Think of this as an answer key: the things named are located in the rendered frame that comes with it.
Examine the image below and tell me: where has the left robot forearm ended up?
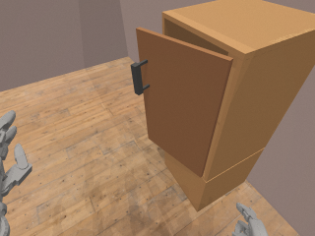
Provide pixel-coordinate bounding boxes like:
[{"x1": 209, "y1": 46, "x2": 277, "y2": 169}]
[{"x1": 0, "y1": 202, "x2": 11, "y2": 236}]

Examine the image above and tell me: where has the robot left hand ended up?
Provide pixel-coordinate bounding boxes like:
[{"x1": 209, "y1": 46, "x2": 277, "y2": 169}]
[{"x1": 0, "y1": 110, "x2": 32, "y2": 203}]

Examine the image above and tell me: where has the handle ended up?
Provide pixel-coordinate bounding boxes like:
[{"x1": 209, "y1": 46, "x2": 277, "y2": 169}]
[{"x1": 130, "y1": 59, "x2": 150, "y2": 95}]

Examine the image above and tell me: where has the cupboard door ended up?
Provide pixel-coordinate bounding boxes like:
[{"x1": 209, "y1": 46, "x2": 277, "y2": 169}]
[{"x1": 136, "y1": 27, "x2": 233, "y2": 178}]

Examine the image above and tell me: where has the robot right hand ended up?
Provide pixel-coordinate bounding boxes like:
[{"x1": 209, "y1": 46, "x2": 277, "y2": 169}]
[{"x1": 231, "y1": 203, "x2": 269, "y2": 236}]

